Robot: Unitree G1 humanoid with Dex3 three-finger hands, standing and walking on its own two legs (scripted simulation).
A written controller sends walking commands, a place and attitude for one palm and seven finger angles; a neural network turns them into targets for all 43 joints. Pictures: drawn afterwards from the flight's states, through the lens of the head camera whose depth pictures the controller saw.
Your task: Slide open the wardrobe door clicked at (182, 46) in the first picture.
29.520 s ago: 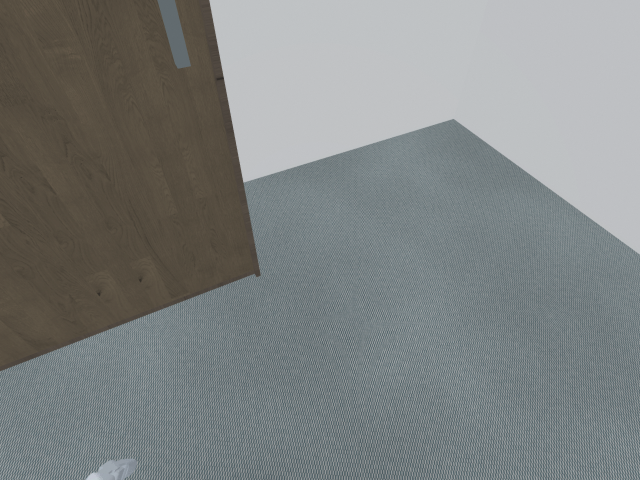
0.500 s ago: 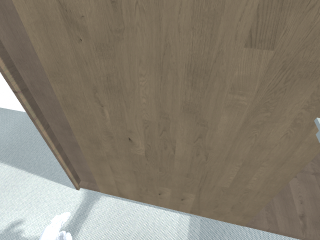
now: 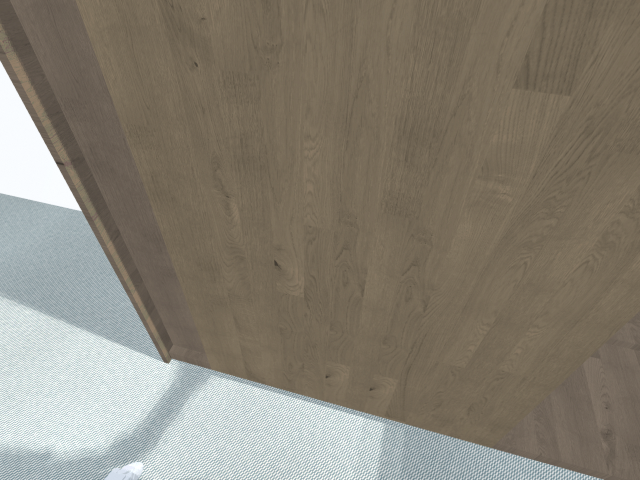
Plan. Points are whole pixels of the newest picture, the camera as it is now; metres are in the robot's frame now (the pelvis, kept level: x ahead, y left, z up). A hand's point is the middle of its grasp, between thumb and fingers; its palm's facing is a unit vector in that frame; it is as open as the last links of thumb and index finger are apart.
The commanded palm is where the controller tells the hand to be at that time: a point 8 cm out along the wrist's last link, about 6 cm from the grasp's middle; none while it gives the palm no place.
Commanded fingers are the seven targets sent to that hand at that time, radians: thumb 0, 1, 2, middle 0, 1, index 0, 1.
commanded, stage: stop walking and hold the door there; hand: right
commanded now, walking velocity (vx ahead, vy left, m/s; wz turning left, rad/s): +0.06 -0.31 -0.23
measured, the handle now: out of the picture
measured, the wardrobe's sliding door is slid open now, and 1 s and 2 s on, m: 0.68 0.68 0.68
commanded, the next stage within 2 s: loosen the grip on the handle in 1.30 s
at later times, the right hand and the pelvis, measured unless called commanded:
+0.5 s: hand out of the picture +0.37 -0.37 +0.23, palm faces +0.51 +0.85 -0.14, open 6.6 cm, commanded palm +0.33 -0.39 +0.20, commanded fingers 0.00 -0.90 -0.90 0.45 1.40 0.45 1.40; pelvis -0.02 -0.06 +0.00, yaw -3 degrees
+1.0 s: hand out of the picture +0.37 -0.36 +0.23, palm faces +0.51 +0.85 -0.13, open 6.5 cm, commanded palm +0.33 -0.39 +0.20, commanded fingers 0.00 -0.90 -0.90 0.45 1.40 0.45 1.40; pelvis -0.03 -0.06 +0.00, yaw -1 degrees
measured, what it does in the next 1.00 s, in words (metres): steps on the spot: left foot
